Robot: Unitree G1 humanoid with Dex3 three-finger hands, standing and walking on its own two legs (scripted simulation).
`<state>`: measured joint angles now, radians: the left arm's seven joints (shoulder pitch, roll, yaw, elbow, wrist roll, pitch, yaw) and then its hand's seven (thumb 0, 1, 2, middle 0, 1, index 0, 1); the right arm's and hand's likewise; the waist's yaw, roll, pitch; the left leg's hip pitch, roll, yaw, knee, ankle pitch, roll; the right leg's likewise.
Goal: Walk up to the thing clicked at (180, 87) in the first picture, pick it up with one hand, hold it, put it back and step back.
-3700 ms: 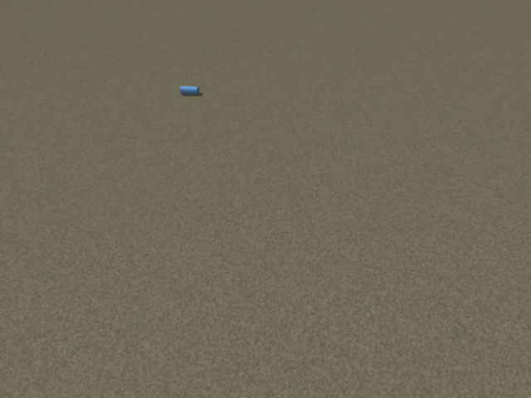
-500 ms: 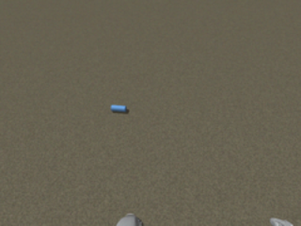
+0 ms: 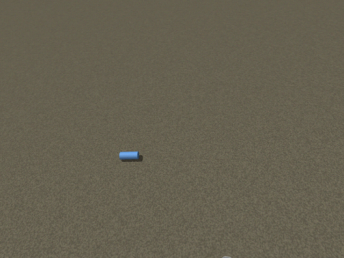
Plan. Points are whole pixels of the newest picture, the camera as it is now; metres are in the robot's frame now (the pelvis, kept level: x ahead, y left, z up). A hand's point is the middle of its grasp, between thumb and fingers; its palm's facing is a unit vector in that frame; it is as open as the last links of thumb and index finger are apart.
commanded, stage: walk up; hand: left
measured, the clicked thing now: (129, 155) +0.90 +0.40 -0.72
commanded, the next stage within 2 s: none
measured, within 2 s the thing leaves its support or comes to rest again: neither
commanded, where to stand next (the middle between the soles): +0.56 +0.23 m, yaw -2 degrees
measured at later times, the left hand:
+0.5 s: hand (39, 238) +0.22 +0.41 -0.14, palm faces -0.02 -0.90 -0.43, open 7.4 cm
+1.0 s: hand (39, 179) +0.39 +0.46 -0.10, palm faces +0.01 -0.88 -0.48, open 7.4 cm
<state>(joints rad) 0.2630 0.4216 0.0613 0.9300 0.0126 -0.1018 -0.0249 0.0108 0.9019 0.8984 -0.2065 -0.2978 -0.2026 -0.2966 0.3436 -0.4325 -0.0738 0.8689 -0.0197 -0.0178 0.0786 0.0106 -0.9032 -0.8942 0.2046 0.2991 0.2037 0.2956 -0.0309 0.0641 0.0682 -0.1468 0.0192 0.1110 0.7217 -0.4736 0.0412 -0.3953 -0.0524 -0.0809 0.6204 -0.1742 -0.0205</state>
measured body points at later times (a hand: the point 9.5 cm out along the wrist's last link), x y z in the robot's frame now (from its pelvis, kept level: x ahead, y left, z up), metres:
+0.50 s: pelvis +0.18 +0.11 +0.01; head +0.19 +0.13 +0.45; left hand +0.22 +0.46 -0.11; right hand +0.26 -0.22 -0.09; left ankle +0.23 +0.22 -0.72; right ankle +0.16 -0.05 -0.65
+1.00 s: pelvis +0.33 +0.17 +0.01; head +0.34 +0.14 +0.46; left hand +0.39 +0.51 -0.07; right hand +0.41 -0.15 -0.12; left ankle +0.40 +0.33 -0.67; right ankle +0.37 +0.03 -0.72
